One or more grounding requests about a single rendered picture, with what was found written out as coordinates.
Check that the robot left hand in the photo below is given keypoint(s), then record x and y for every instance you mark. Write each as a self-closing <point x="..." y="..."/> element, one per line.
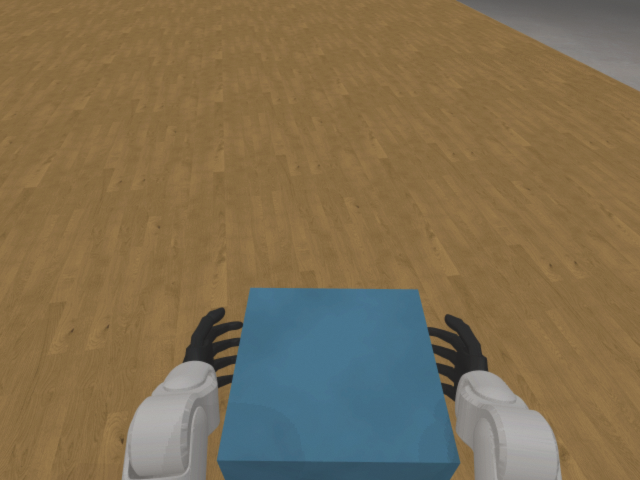
<point x="203" y="349"/>

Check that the left robot forearm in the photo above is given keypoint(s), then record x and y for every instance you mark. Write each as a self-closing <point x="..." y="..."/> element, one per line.
<point x="168" y="435"/>

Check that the robot right hand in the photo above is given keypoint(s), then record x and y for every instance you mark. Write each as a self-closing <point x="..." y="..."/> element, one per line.
<point x="467" y="358"/>

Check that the right robot forearm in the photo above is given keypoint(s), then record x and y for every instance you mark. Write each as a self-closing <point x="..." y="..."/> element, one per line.
<point x="509" y="441"/>

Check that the carton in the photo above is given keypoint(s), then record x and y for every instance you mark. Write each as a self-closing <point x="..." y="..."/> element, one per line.
<point x="336" y="384"/>

